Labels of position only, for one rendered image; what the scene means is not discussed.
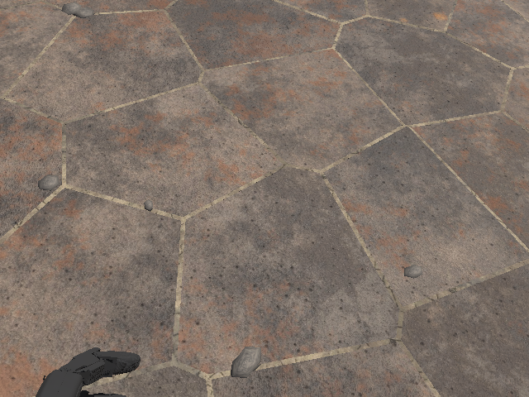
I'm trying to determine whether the robot left hand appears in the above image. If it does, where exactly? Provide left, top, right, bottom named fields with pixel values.
left=36, top=347, right=141, bottom=397

